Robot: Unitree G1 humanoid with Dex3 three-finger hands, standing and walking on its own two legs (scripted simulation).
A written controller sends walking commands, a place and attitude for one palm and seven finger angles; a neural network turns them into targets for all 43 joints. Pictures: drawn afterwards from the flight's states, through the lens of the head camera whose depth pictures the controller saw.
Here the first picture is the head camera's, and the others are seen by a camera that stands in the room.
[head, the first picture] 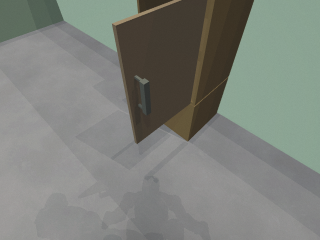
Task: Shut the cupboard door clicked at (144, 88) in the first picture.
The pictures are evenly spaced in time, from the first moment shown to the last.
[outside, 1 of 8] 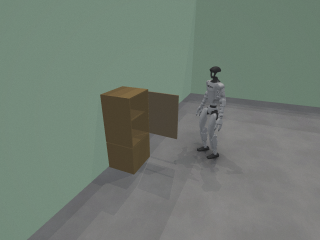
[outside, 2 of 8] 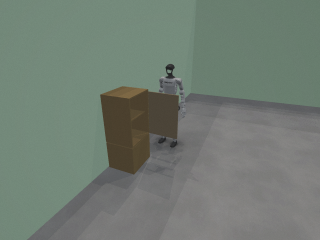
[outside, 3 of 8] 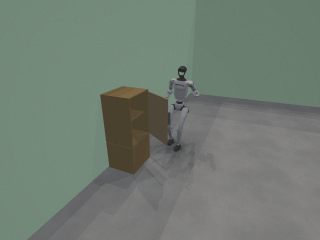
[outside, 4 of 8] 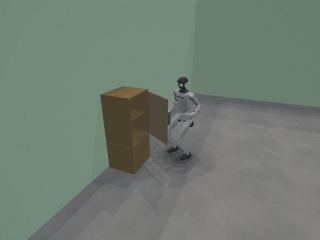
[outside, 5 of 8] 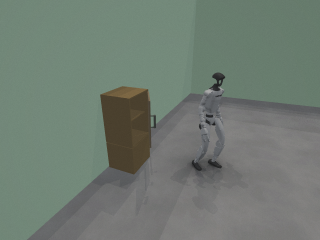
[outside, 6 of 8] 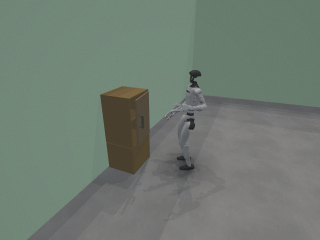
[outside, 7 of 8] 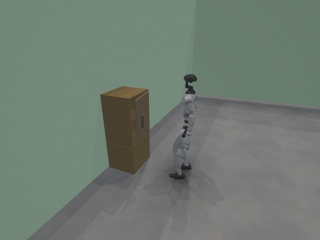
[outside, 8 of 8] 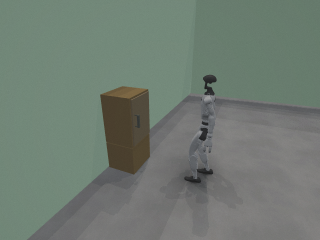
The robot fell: no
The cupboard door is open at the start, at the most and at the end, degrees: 87 87 0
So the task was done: yes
